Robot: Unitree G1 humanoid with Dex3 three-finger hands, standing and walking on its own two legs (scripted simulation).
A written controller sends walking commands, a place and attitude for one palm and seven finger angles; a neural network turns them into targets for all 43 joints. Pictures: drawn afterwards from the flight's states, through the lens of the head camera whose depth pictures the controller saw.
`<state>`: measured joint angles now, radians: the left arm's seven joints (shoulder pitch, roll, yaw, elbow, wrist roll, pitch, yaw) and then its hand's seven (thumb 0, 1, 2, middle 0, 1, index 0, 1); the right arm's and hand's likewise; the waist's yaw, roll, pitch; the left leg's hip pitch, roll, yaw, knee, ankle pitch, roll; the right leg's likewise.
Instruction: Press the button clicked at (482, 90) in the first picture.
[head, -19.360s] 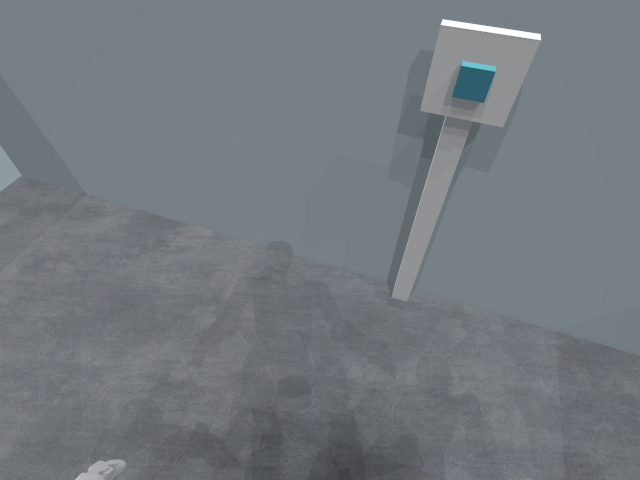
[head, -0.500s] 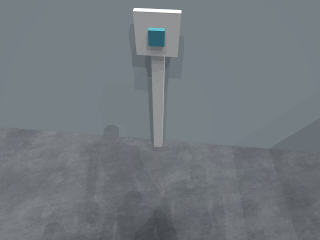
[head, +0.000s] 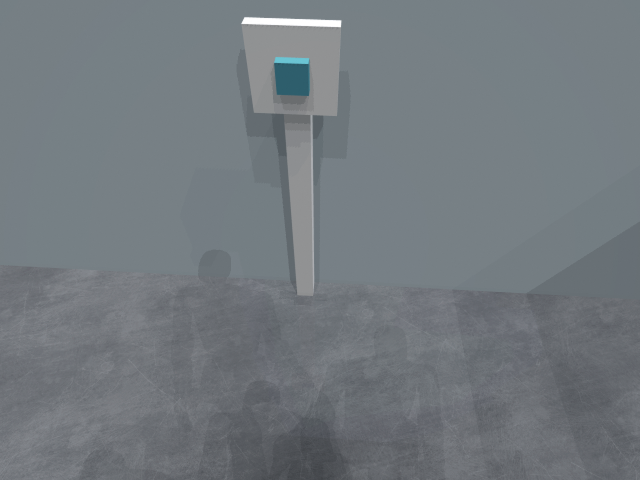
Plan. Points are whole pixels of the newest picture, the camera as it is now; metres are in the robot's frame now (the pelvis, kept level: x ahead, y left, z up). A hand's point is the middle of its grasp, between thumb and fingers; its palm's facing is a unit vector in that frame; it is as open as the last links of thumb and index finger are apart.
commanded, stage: stand and wait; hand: left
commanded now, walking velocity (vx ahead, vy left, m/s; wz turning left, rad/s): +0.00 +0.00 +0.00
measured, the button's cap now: (292, 76) +0.80 +0.09 +0.10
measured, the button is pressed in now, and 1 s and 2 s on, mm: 0 0 0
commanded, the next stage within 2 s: none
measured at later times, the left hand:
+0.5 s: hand out of the picture +0.02 +0.16 -0.17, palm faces +0.03 -0.98 -0.20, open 7.4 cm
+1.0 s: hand out of the picture +0.04 +0.17 -0.17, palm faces +0.01 -0.98 -0.21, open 7.4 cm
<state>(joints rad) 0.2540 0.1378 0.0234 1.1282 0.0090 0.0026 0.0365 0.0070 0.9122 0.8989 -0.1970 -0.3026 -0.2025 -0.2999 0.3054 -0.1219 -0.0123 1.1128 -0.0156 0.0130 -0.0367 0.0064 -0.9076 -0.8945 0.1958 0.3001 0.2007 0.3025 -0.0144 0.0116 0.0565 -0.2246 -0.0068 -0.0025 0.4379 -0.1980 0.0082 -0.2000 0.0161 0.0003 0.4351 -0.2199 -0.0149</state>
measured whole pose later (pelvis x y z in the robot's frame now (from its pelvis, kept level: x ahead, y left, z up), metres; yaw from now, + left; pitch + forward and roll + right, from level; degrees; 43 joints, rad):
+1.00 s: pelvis +0.02 -0.01 +0.00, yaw -1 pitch -1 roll +0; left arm 0.21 0.17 0.03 1.14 0.01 -0.01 0.03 0.01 0.91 0.90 -0.20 -0.30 -0.20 -0.30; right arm 0.24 -0.16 -0.01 1.13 -0.01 0.01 -0.04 0.00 -0.90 -0.89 0.20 0.30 0.20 0.30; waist -0.01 0.01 0.07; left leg -0.16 0.01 0.01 0.39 -0.21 -0.01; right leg -0.14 0.04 0.01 0.38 -0.22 -0.03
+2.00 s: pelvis +0.03 -0.01 +0.01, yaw -1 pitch -1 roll +0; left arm 0.11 0.30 0.03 1.13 0.01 -0.02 0.01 0.01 0.90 0.90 -0.20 -0.30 -0.20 -0.30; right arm 0.12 -0.29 -0.01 1.12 -0.01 0.00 -0.02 0.01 -0.90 -0.89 0.20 0.30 0.20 0.30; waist -0.01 0.00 0.07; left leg -0.11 0.01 0.02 0.32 -0.19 -0.01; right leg -0.10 0.04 0.02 0.31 -0.20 -0.03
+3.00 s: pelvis +0.04 -0.01 +0.01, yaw -2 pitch -1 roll +0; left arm 0.09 0.33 0.02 1.12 0.01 -0.02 0.01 0.01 0.90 0.90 -0.20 -0.30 -0.21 -0.30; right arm 0.11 -0.32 -0.01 1.12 -0.01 0.00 -0.02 0.01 -0.90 -0.89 0.20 0.30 0.20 0.30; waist -0.01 0.00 0.07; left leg -0.08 0.01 0.02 0.28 -0.19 -0.01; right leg -0.07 0.03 0.02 0.28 -0.20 -0.03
